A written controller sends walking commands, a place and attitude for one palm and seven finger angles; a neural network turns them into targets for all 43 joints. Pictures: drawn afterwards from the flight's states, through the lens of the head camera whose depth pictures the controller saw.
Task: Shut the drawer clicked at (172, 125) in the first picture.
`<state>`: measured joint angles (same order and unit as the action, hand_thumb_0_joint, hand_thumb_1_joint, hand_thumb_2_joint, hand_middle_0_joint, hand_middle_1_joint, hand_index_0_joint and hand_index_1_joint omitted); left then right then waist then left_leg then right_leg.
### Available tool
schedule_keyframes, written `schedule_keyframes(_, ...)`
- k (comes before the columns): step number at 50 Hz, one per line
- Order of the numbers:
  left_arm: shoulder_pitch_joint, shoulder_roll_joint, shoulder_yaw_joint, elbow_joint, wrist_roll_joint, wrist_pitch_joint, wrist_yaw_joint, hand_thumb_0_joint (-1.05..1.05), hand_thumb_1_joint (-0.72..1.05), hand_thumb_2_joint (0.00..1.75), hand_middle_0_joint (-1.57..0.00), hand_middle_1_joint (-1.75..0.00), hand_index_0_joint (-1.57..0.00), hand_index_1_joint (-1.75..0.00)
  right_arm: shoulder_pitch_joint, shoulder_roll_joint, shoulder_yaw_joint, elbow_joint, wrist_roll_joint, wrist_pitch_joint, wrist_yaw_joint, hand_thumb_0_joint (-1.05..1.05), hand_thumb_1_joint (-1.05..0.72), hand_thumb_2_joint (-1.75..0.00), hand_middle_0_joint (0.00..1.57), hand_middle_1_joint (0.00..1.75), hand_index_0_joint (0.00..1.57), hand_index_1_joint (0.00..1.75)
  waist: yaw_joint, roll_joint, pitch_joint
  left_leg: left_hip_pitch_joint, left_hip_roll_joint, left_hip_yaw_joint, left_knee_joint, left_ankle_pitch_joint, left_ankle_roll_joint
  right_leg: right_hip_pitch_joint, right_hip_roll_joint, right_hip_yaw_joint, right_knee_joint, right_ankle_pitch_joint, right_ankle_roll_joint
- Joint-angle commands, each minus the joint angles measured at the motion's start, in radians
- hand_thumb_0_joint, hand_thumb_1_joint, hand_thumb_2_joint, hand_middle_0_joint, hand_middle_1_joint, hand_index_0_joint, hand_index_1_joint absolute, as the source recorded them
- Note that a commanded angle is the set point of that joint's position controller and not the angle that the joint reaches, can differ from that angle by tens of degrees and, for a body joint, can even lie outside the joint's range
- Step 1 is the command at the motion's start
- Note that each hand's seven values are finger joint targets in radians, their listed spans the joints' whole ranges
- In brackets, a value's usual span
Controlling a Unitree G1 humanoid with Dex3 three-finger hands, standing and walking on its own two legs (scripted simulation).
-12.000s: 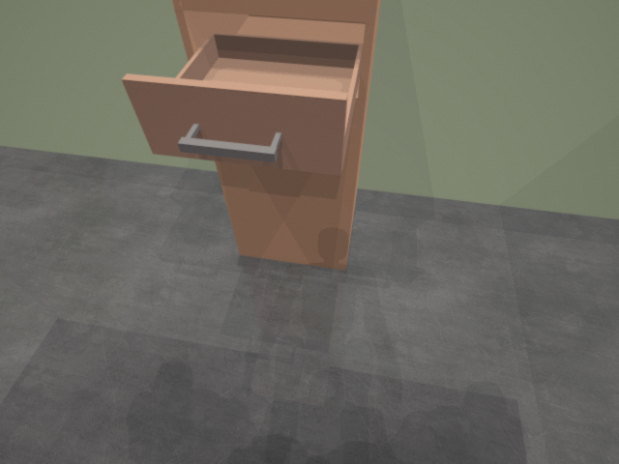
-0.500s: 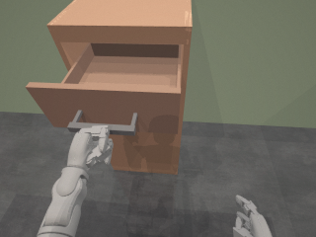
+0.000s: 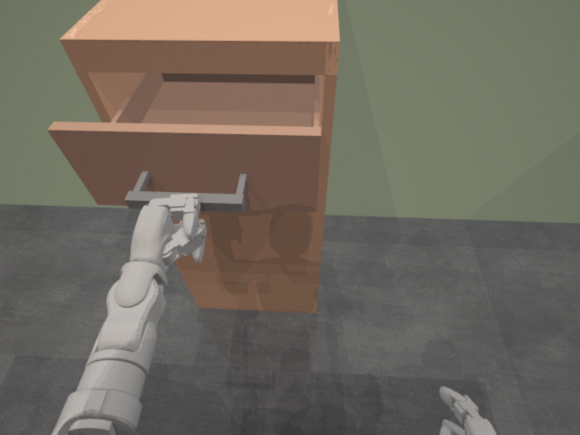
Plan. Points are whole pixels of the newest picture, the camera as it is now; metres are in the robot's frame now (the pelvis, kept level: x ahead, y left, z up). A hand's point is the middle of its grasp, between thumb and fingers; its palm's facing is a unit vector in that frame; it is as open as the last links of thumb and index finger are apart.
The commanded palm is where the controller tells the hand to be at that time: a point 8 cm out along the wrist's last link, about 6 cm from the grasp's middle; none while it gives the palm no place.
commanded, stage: push the drawer shut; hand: left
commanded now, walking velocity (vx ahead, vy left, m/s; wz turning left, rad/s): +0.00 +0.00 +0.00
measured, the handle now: (189, 190) +0.44 +0.16 +0.09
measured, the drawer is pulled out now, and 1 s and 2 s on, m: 0.15 0.03 0.00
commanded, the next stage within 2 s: pull the fist back off the drawer in 1.60 s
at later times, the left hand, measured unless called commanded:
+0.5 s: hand (204, 206) +0.41 +0.14 +0.09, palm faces -0.06 -1.00 -0.04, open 3.1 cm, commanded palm +0.40 +0.19 +0.09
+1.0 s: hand (213, 173) +0.48 +0.13 +0.09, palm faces -0.05 -1.00 -0.02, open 3.2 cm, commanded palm +0.46 +0.19 +0.09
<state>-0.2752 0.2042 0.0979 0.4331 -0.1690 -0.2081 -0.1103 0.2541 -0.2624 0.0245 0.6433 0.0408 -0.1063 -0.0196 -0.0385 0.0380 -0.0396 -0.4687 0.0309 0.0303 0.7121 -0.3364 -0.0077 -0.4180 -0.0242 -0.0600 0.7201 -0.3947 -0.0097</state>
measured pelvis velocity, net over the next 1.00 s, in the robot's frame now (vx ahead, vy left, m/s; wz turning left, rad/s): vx -0.01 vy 0.01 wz -0.03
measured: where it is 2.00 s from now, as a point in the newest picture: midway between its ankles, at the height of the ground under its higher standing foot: outside the picture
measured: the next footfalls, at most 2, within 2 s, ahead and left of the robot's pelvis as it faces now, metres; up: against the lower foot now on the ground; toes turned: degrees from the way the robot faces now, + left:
none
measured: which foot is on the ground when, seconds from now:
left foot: down 0.00-1.00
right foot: down 0.00-1.00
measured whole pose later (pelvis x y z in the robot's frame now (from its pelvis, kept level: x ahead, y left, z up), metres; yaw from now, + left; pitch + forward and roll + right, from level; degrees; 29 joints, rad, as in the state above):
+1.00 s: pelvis -0.01 +0.01 -0.01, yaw -2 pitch +13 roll -1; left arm -0.85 0.35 0.30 1.10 -0.09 -0.34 -0.14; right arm 0.40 -0.27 0.01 0.68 0.01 -0.02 0.01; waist -0.14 0.03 -0.07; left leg -0.69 0.05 0.05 0.82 -0.36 0.01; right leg -0.64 0.00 -0.04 0.79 -0.39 0.00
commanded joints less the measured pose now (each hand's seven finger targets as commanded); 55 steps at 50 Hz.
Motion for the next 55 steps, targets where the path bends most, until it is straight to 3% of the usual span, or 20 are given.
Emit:
schedule_keyframes(1,-0.421,0.148,0.072,-0.136,-0.016,-0.070,0.001,0.00,0.90,0.90,-1.40,-1.60,-1.40,-1.60,-0.024,-0.123,-0.047,-0.117,0.004,-0.028,-0.007,0.00,-0.90,-0.90,0.20,0.30,0.20,0.30,-0.027,-0.072,-0.240,0.150,-0.035,-0.014,-0.073,0.173,0.033,0.029,0.027,0.035,-0.121,0.306,0.005)
schedule_keyframes(6,-0.449,0.139,0.073,-0.102,-0.017,-0.087,-0.008,0.00,0.90,0.90,-1.40,-1.60,-1.40,-1.60,0.003,-0.122,-0.054,-0.119,0.001,-0.016,0.000,0.00,-0.90,-0.90,0.20,0.30,0.20,0.30,-0.020,-0.050,-0.317,0.173,-0.034,-0.016,-0.065,0.239,0.030,0.054,0.031,0.030,-0.098,0.376,0.000)
schedule_keyframes(7,-0.473,0.138,0.070,-0.091,-0.019,-0.088,-0.010,0.00,0.90,0.90,-1.40,-1.60,-1.40,-1.60,0.004,-0.123,-0.054,-0.117,0.002,-0.015,0.001,0.00,-0.90,-0.90,0.20,0.30,0.20,0.30,-0.025,-0.037,-0.309,0.172,-0.035,-0.014,-0.062,0.232,0.029,0.045,0.032,0.031,-0.100,0.374,0.000)
schedule_keyframes(10,-0.504,0.167,0.092,-0.041,-0.013,-0.098,-0.005,0.00,0.90,0.90,-1.40,-1.60,-1.40,-1.60,0.024,-0.130,-0.056,-0.105,0.000,-0.005,0.002,0.00,-0.90,-0.90,0.20,0.30,0.20,0.30,-0.034,-0.080,-0.293,0.155,-0.031,-0.016,-0.059,0.233,0.034,0.034,0.035,0.030,-0.101,0.374,0.003)
schedule_keyframes(14,-0.542,0.184,0.110,-0.015,-0.010,-0.109,-0.008,0.00,0.90,0.90,-1.40,-1.60,-1.40,-1.60,0.035,-0.129,-0.059,-0.105,-0.001,0.004,0.006,0.00,-0.90,-0.90,0.20,0.30,0.20,0.30,-0.027,-0.041,-0.311,0.152,-0.034,-0.017,-0.059,0.226,0.030,0.033,0.036,0.031,-0.093,0.365,-0.002)
schedule_keyframes(16,-0.595,0.164,0.092,0.002,-0.009,-0.113,-0.007,0.00,0.90,0.90,-1.40,-1.60,-1.40,-1.60,0.043,-0.127,-0.058,-0.101,-0.001,0.009,0.007,0.00,-0.90,-0.90,0.20,0.30,0.20,0.30,-0.044,-0.049,-0.312,0.156,-0.033,-0.016,-0.054,0.224,0.035,0.017,0.039,0.032,-0.096,0.363,0.001)
schedule_keyframes(20,-0.643,0.220,0.136,0.082,-0.001,-0.118,-0.006,0.00,0.90,0.90,-1.40,-1.60,-1.40,-1.60,0.063,-0.137,-0.058,-0.086,-0.003,0.021,0.004,0.00,-0.90,-0.90,0.20,0.30,0.20,0.30,-0.047,-0.063,-0.301,0.128,-0.031,-0.018,-0.047,0.209,0.035,0.005,0.043,0.033,-0.092,0.342,0.000)
schedule_keyframes(23,-0.743,0.178,0.098,0.118,0.003,-0.127,-0.008,0.00,0.90,0.90,-1.40,-1.60,-1.40,-1.60,0.072,-0.130,-0.058,-0.080,-0.002,0.026,0.004,0.00,-0.90,-0.90,0.20,0.30,0.20,0.30,-0.068,-0.035,-0.306,0.139,-0.031,-0.025,-0.044,0.193,0.032,-0.035,0.045,0.028,-0.088,0.314,-0.002)
schedule_keyframes(25,-0.772,0.227,0.137,0.171,0.009,-0.135,-0.002,0.00,0.90,0.90,-1.40,-1.60,-1.40,-1.60,0.091,-0.140,-0.058,-0.068,-0.005,0.030,0.003,0.00,-0.90,-0.90,0.20,0.30,0.20,0.30,-0.068,-0.056,-0.309,0.127,-0.028,-0.029,-0.038,0.179,0.035,-0.048,0.049,0.030,-0.086,0.289,-0.002)
schedule_keyframes(27,-0.828,0.210,0.122,0.217,0.012,-0.141,-0.005,0.00,0.90,0.90,-1.40,-1.60,-1.40,-1.60,0.097,-0.137,-0.057,-0.063,-0.005,0.033,0.003,0.00,-0.90,-0.90,0.20,0.30,0.20,0.30,-0.082,-0.047,-0.309,0.116,-0.031,-0.025,-0.034,0.156,0.036,-0.065,0.048,0.034,-0.087,0.272,0.000)
schedule_keyframes(30,-0.889,0.260,0.160,0.276,0.019,-0.158,-0.010,0.00,0.90,0.90,-1.40,-1.60,-1.40,-1.60,0.122,-0.144,-0.057,-0.052,-0.010,0.035,0.001,0.00,-0.90,-0.90,0.20,0.30,0.20,0.30,-0.086,-0.052,-0.335,0.107,-0.030,-0.031,-0.027,0.162,0.037,-0.071,0.052,0.032,-0.073,0.269,-0.002)
schedule_keyframes(32,-0.920,0.236,0.141,0.310,0.020,-0.165,-0.021,0.00,0.90,0.90,-1.40,-1.60,-1.40,-1.60,0.130,-0.140,-0.057,-0.053,-0.010,0.036,0.004,0.00,-0.90,-0.90,0.20,0.30,0.20,0.30,-0.088,-0.014,-0.355,0.118,-0.030,-0.031,-0.019,0.172,0.034,-0.086,0.053,0.032,-0.067,0.273,-0.004)
schedule_keyframes(35,-0.951,0.310,0.201,0.370,0.024,-0.179,-0.024,0.00,0.90,0.90,-1.40,-1.60,-1.40,-1.60,0.158,-0.148,-0.057,-0.046,-0.015,0.039,0.005,0.00,-0.90,-0.90,0.20,0.30,0.20,0.30,-0.087,-0.046,-0.361,0.081,-0.029,-0.033,-0.011,0.170,0.037,-0.081,0.058,0.034,-0.058,0.271,-0.004)
schedule_keyframes(38,-1.007,0.270,0.165,0.378,0.033,-0.195,-0.032,0.00,0.90,0.90,-1.40,-1.60,-1.40,-1.60,0.170,-0.142,-0.059,-0.047,-0.018,0.041,0.011,0.00,-0.90,-0.90,0.20,0.30,0.20,0.30,-0.100,0.011,-0.381,0.107,-0.026,-0.035,0.000,0.190,0.033,-0.118,0.060,0.031,-0.047,0.276,-0.006)
schedule_keyframes(41,-1.004,0.316,0.203,0.402,0.041,-0.200,-0.026,0.00,0.90,0.90,-1.40,-1.60,-1.40,-1.60,0.196,-0.151,-0.063,-0.047,-0.022,0.049,0.015,0.00,-0.90,-0.90,0.20,0.30,0.20,0.30,-0.098,-0.001,-0.409,0.097,-0.022,-0.037,0.008,0.215,0.034,-0.119,0.063,0.031,-0.036,0.291,-0.005)
schedule_keyframes(42,-1.027,0.285,0.179,0.418,0.041,-0.198,-0.028,0.00,0.90,0.90,-1.40,-1.60,-1.40,-1.60,0.200,-0.148,-0.064,-0.043,-0.023,0.051,0.017,0.00,-0.90,-0.90,0.20,0.30,0.20,0.30,-0.114,-0.013,-0.401,0.096,-0.022,-0.035,0.014,0.207,0.036,-0.135,0.066,0.030,-0.039,0.285,-0.001)
schedule_keyframes(45,-1.050,0.362,0.236,0.446,0.056,-0.201,-0.019,0.00,0.90,0.90,-1.40,-1.60,-1.40,-1.60,0.227,-0.157,-0.066,-0.037,-0.028,0.059,0.017,0.00,-0.90,-0.90,0.20,0.30,0.20,0.30,-0.107,-0.022,-0.406,0.061,-0.023,-0.032,0.019,0.194,0.040,-0.122,0.068,0.036,-0.034,0.282,-0.001)
schedule_keyframes(47,-1.066,0.338,0.217,0.441,0.060,-0.202,-0.023,0.00,0.90,0.90,-1.40,-1.60,-1.40,-1.60,0.229,-0.151,-0.066,-0.042,-0.029,0.062,0.020,0.00,-0.90,-0.90,0.20,0.30,0.20,0.30,-0.114,0.012,-0.430,0.081,-0.023,-0.030,0.024,0.215,0.038,-0.129,0.068,0.036,-0.032,0.297,-0.001)
schedule_keyframes(53,-1.103,0.392,0.254,0.493,0.072,-0.197,-0.021,0.00,0.90,0.90,-1.40,-1.60,-1.40,-1.60,0.264,-0.160,-0.066,-0.030,-0.035,0.075,0.020,0.00,-0.90,-0.90,0.20,0.30,0.20,0.30,-0.122,0.013,-0.421,0.051,-0.021,-0.032,0.036,0.213,0.040,-0.148,0.072,0.037,-0.029,0.292,-0.002)
schedule_keyframes(55,-1.150,0.384,0.241,0.501,0.077,-0.198,-0.020,0.00,0.90,0.90,-1.40,-1.60,-1.40,-1.60,0.276,-0.161,-0.065,-0.024,-0.038,0.077,0.021,0.00,-0.90,-0.90,0.20,0.30,0.20,0.30,-0.143,0.013,-0.406,0.053,-0.019,-0.035,0.042,0.208,0.043,-0.176,0.074,0.035,-0.031,0.282,-0.001)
